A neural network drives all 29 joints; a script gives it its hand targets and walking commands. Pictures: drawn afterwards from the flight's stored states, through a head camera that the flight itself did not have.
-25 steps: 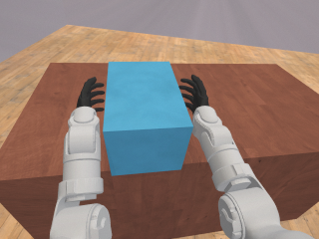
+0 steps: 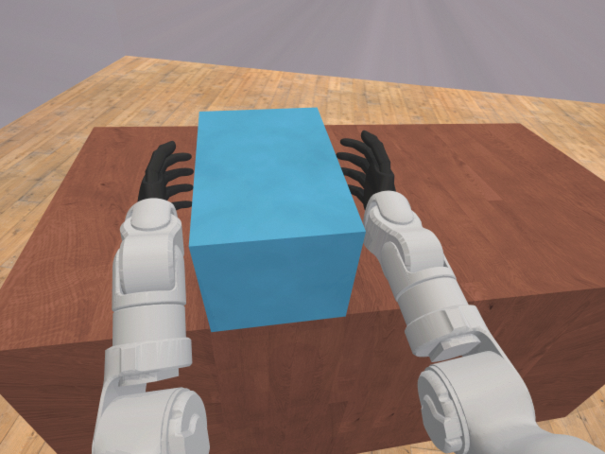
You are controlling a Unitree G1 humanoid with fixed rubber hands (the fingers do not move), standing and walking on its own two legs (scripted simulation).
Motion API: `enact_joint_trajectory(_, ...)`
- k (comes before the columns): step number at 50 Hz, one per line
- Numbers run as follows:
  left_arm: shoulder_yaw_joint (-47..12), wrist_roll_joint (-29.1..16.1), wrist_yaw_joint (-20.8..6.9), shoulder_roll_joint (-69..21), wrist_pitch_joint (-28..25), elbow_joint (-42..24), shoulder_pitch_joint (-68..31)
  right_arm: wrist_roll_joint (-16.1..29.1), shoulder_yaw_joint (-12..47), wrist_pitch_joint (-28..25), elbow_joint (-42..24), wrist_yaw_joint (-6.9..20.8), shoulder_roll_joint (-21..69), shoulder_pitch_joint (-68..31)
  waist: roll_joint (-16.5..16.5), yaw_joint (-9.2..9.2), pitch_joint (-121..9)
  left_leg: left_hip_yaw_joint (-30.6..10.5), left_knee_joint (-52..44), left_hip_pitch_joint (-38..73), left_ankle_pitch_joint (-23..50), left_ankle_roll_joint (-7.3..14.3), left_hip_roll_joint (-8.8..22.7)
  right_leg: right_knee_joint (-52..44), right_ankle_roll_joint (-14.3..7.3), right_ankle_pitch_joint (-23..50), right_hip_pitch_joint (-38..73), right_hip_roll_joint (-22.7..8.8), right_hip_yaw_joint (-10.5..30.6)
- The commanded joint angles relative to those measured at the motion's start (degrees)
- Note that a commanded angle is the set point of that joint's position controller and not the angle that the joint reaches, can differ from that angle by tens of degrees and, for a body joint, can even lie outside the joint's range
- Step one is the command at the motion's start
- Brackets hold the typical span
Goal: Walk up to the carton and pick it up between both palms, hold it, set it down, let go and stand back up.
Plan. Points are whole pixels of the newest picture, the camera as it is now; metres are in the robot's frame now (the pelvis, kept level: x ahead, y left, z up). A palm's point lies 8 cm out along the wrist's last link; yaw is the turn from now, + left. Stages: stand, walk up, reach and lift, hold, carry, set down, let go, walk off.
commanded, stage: hold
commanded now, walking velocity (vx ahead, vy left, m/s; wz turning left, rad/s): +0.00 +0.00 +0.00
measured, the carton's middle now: (269, 209) +0.42 +0.01 +0.16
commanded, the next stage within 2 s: none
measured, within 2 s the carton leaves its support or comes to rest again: neither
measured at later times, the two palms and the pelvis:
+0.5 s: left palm (150, 198) +0.36 +0.15 +0.22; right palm (381, 183) +0.36 -0.13 +0.24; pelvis +0.00 +0.00 +0.00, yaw +0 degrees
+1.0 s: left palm (151, 203) +0.36 +0.15 +0.22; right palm (379, 185) +0.36 -0.13 +0.23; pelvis +0.00 +0.00 +0.00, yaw +0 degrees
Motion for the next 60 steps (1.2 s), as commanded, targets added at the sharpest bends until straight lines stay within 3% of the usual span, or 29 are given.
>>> enact_joint_trajectory(1, -29.7, -9.3, -8.4, -28.5, -2.3, -12.0, -38.4, 7.0, 23.2, -0.5, -20.2, 2.8, 32.8, -37.7, 4.2, -0.24, -27.2, -0.6, 2.7, 17.7, 18.1, -1.6, -4.4, -1.1, 3.7, 17.8, -2.0, 4.7, -0.3)
enact_joint_trajectory(8, -28.9, -7.8, -10.4, -28.2, 1.3, -10.2, -41.8, 4.5, 17.2, 3.6, -17.3, 3.3, 32.4, -38.4, 5.4, -0.45, -17.5, 0.7, -2.6, 10.6, 2.5, -1.2, -3.5, -2.9, 2.6, 1.9, -6.2, 4.1, -0.7)
enact_joint_trajectory(11, -29.7, -8.8, -10.1, -29.2, 0.9, -9.6, -43.7, 4.3, 16.6, 3.8, -17.4, 3.9, 33.2, -40.3, 6.0, -0.72, -20.0, 0.5, -2.1, 11.6, 2.5, -1.5, -3.2, -2.4, 2.4, 2.9, -6.9, 4.3, -0.8)
enact_joint_trajectory(18, -26.6, -8.4, -10.3, -27.8, 0.7, -6.8, -43.4, 4.0, 16.7, 4.3, -14.8, 3.7, 33.3, -40.4, 3.8, -0.08, -21.2, 0.6, -2.3, 11.7, 2.0, -0.5, -3.6, -2.5, 3.0, 4.1, -6.3, 4.3, -0.5)
enact_joint_trajectory(27, -26.7, -8.2, -10.7, -27.3, 0.5, -9.3, -42.9, 6.6, 19.6, 4.1, -17.5, 2.7, 33.5, -40.2, 4.1, 0.07, -23.5, 0.3, 0.0, 14.2, 9.3, -1.1, -4.4, -1.9, 3.7, 10.8, -4.1, 4.4, -0.5)
enact_joint_trajectory(43, -29.6, -9.5, -10.5, -27.8, 1.4, -13.4, -41.2, 7.2, 20.9, 5.6, -21.1, 2.1, 33.6, -37.5, 4.7, -0.60, -22.7, 0.3, 0.0, 14.3, 9.5, -2.1, -4.3, -1.4, 3.7, 11.3, -4.6, 4.8, -0.5)
enact_joint_trajectory(60, -28.7, -8.8, -10.9, -27.3, 1.9, -12.9, -41.1, 7.0, 21.0, 6.1, -20.9, 2.0, 33.5, -37.7, 4.3, 0.19, -22.0, 0.4, -0.6, 13.8, 8.0, -1.6, -4.3, -1.7, 3.7, 10.3, -4.6, 4.7, -0.3)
